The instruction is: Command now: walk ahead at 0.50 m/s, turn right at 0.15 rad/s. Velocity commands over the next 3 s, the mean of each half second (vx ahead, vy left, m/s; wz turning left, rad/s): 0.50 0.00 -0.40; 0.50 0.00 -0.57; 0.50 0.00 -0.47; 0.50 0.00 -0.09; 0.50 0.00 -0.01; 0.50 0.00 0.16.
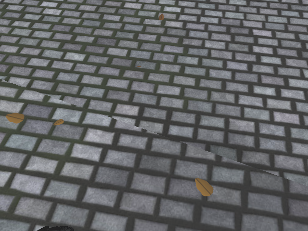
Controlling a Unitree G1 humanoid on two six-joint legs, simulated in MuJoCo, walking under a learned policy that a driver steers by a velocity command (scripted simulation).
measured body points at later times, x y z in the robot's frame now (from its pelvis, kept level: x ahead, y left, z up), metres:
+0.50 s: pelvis +0.28 +0.01 +0.01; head +0.30 +0.00 +0.46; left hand +0.35 +0.26 -0.12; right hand +0.44 -0.25 -0.07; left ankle +0.38 +0.11 -0.72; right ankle +0.11 -0.09 -0.70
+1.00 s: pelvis +0.53 -0.11 -0.01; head +0.54 -0.12 +0.44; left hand +0.83 -0.01 -0.09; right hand +0.36 -0.30 -0.15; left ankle +0.39 +0.11 -0.71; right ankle +0.59 -0.24 -0.72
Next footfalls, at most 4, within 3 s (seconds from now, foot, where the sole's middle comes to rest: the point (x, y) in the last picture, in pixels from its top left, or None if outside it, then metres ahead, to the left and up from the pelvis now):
0.46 left None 0.42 0.10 -0.76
0.98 right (217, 190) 0.62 -0.27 -0.76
1.54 left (203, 134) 1.02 -0.28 -0.90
2.08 right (261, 123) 1.08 -0.63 -0.90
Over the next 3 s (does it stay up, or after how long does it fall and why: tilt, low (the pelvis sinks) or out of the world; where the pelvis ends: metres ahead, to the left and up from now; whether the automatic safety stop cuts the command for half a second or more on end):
stays up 1.41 -0.77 -0.11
